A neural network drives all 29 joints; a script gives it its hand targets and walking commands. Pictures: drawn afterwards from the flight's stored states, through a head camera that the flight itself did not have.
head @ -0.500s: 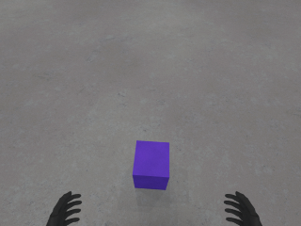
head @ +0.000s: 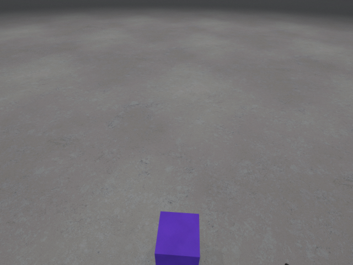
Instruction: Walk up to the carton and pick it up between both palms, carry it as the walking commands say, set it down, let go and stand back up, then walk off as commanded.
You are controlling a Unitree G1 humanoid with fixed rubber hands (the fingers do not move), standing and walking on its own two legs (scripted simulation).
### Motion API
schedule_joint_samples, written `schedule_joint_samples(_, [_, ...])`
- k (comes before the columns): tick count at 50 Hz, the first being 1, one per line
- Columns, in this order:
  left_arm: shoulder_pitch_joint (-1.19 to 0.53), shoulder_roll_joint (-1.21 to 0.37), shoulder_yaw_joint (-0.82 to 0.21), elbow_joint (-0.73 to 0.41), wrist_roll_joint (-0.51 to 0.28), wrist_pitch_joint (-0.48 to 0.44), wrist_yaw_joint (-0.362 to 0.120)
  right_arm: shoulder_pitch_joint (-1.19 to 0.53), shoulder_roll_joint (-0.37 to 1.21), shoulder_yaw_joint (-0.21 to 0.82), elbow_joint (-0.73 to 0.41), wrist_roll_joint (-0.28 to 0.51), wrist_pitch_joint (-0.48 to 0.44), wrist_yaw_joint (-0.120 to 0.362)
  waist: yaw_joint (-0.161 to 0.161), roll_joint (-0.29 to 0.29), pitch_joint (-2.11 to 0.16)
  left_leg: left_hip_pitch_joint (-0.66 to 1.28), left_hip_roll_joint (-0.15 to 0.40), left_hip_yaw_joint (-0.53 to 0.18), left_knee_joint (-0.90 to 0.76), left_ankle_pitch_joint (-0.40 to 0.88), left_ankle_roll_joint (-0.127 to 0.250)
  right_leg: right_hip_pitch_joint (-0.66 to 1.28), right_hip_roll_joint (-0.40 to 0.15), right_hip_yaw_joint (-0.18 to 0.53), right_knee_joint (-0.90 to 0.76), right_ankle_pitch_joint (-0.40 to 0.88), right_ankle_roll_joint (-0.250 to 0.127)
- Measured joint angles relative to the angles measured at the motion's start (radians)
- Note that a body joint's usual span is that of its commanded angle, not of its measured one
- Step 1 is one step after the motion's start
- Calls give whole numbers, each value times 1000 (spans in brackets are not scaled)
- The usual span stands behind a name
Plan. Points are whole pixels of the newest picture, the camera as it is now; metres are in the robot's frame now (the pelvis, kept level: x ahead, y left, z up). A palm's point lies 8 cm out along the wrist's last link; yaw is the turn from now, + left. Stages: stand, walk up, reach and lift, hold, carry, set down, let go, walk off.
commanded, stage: stand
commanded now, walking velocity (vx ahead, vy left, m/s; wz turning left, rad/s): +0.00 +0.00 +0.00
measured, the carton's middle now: (178, 244) +0.51 -0.01 -0.64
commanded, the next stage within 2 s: walk off in 1.42 s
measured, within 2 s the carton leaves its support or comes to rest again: neither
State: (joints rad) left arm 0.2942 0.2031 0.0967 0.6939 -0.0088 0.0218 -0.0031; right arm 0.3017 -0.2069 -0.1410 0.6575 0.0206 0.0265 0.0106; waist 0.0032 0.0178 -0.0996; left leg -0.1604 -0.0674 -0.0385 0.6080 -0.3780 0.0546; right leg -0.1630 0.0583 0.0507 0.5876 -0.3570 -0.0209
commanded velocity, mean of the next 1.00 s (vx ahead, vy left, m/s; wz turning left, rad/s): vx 0.00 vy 0.00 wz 0.00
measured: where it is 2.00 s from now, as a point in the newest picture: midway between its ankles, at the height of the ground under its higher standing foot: outside the picture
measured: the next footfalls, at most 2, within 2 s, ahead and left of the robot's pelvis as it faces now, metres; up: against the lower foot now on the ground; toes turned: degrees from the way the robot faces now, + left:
none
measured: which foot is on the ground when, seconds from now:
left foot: down 0.00-1.00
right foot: down 0.00-1.00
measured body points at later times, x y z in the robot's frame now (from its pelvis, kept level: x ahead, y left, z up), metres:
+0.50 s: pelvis -0.03 +0.00 +0.00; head -0.10 +0.00 +0.45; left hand +0.08 +0.26 -0.10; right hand +0.07 -0.27 -0.10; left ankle -0.03 +0.08 -0.73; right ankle -0.02 -0.11 -0.73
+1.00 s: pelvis -0.05 +0.00 +0.01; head -0.11 +0.00 +0.45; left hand +0.04 +0.27 -0.11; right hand +0.03 -0.28 -0.11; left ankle -0.03 +0.08 -0.73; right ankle -0.02 -0.11 -0.73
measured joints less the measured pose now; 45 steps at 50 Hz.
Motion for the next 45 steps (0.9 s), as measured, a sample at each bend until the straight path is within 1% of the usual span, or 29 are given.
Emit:
schedule_joint_samples(12, [6, 12, 0, 41, 0, -26, 1, 40, -5, 0, 47, -3, -21, -4, 0, 0, 0, 0, 1, 0, -18, 28, 0, 0, 0, 0, -18, 29, -1])
schedule_joint_samples(27, [10, 17, 0, 73, 0, -31, 1, 43, -17, 0, 66, -5, -39, -4, 0, 0, 3, -2, 2, 0, -24, 54, 0, 0, 0, -1, -28, 56, -1])
schedule_joint_samples(45, [14, 22, 0, 121, 0, -37, 1, 43, -23, 0, 117, -5, -45, -4, 0, 0, 47, -2, 4, 0, -46, 89, 0, -1, 0, -1, -49, 91, -2])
